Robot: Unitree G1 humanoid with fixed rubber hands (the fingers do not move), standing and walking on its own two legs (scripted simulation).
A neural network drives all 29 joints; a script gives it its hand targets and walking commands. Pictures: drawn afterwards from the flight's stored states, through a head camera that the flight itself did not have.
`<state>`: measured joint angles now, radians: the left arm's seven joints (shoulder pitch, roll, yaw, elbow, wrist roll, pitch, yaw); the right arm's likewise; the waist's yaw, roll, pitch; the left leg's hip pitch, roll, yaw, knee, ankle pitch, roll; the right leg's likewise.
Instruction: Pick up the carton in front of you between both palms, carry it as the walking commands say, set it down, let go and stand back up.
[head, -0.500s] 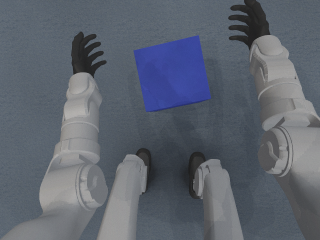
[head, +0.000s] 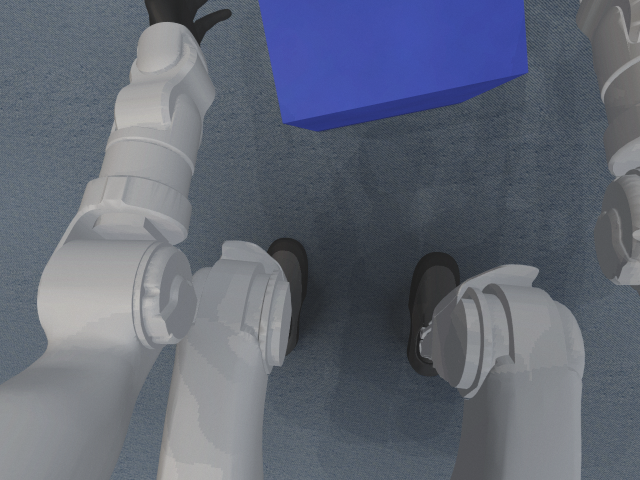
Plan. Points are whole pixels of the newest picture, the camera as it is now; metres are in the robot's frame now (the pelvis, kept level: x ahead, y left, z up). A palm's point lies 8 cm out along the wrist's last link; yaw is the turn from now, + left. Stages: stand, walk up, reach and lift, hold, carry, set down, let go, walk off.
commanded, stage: reach and lift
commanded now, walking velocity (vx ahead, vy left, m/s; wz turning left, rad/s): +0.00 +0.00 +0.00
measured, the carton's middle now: (378, 19) +0.56 -0.02 -0.27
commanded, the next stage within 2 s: none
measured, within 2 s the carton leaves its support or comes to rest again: leaves its support in 0.92 s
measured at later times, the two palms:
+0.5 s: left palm (195, 28) +0.53 +0.16 -0.19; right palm out of the picture +0.58 -0.18 -0.20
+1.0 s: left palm out of the picture +0.55 +0.14 -0.16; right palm out of the picture +0.57 -0.16 -0.19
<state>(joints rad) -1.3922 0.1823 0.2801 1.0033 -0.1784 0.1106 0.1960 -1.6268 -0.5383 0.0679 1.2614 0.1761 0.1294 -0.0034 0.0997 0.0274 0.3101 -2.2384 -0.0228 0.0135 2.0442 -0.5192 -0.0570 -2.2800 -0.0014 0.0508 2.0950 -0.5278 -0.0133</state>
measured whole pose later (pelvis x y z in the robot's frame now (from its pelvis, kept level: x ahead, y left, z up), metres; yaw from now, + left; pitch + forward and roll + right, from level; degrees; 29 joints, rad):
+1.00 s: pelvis +0.01 +0.00 -0.03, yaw -1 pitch +39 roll +4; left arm -1.37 0.12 0.41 0.88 -0.07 0.23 0.17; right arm -1.46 -0.35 -0.05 1.03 0.03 0.25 -0.07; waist 0.07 0.06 0.26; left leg -2.29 -0.07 -0.03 2.19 -0.58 -0.10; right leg -2.33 0.01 0.03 2.23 -0.58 -0.02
